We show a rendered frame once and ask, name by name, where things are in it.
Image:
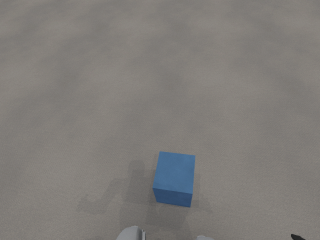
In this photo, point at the carton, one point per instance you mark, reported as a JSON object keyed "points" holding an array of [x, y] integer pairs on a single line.
{"points": [[174, 179]]}

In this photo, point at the robot left thigh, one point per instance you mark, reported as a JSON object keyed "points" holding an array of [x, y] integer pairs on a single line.
{"points": [[132, 233]]}

